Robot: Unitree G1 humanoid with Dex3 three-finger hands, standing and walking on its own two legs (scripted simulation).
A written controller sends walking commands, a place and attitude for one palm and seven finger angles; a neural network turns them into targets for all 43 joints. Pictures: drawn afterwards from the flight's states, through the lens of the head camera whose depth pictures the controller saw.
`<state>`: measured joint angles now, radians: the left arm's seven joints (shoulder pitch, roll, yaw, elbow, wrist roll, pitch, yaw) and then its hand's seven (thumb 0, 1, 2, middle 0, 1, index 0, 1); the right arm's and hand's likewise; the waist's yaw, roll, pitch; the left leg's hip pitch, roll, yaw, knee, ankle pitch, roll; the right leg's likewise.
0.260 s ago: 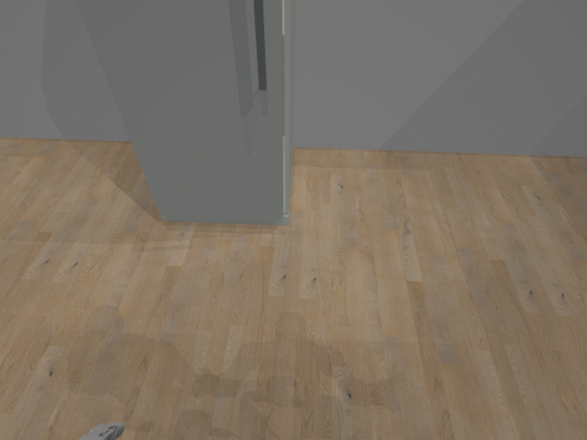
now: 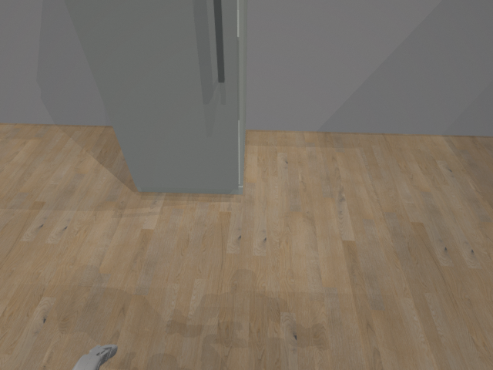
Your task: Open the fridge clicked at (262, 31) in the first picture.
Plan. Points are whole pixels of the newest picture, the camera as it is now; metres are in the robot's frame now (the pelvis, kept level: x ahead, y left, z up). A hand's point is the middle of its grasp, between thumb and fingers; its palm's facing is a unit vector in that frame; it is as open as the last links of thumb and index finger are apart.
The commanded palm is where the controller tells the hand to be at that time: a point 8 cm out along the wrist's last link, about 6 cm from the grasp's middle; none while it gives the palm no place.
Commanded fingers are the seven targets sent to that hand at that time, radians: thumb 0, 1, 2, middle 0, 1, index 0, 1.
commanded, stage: stand and wait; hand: right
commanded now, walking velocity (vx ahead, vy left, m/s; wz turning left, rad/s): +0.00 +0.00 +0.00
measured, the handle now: (218, 0) +1.05 +0.15 +0.20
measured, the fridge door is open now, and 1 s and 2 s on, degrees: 0 0 0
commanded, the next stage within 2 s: look at it before walking up in 0.72 s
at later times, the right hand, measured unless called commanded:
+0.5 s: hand out of the picture +0.06 -0.24 -0.15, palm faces -0.03 +0.94 -0.34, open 7.4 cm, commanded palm none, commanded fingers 0.00 -0.90 -0.90 0.20 0.30 0.20 0.30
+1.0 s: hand out of the picture +0.06 -0.23 -0.15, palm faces -0.04 +0.94 -0.33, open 7.4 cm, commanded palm none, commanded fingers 0.00 -0.90 -0.90 0.20 0.30 0.20 0.30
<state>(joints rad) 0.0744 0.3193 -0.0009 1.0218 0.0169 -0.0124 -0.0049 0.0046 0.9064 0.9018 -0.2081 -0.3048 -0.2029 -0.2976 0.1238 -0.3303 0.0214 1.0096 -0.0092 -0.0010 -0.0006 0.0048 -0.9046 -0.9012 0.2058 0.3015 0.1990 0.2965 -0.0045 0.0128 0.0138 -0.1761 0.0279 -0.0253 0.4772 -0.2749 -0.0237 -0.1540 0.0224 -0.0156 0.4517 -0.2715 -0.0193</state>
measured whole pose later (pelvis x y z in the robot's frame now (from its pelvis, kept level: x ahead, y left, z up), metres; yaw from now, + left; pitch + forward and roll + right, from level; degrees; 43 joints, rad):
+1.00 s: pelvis -0.02 +0.01 +0.01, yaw +0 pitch -2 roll +0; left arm 0.12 0.33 0.00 1.12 0.01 -0.01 -0.01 0.00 0.91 0.90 -0.21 -0.30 -0.20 -0.30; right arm 0.14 -0.34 0.01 1.08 -0.01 -0.01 0.00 0.00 -0.91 -0.90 0.21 0.30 0.20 0.30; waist 0.00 0.01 0.03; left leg -0.16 0.00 -0.02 0.40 -0.21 0.00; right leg -0.14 0.00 -0.01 0.38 -0.21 0.00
